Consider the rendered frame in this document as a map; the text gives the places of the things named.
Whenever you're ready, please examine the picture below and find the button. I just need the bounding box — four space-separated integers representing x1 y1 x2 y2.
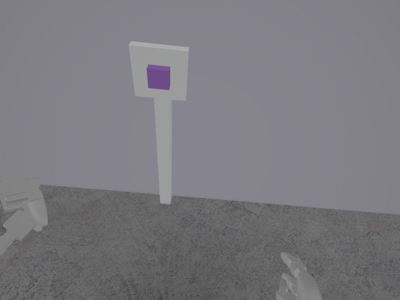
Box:
147 64 170 90

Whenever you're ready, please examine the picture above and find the right robot hand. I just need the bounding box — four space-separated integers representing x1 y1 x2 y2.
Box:
276 251 323 300

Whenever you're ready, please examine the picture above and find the panel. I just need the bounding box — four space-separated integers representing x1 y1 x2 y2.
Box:
129 41 189 204

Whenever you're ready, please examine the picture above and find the left robot hand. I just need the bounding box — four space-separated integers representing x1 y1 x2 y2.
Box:
0 172 48 256

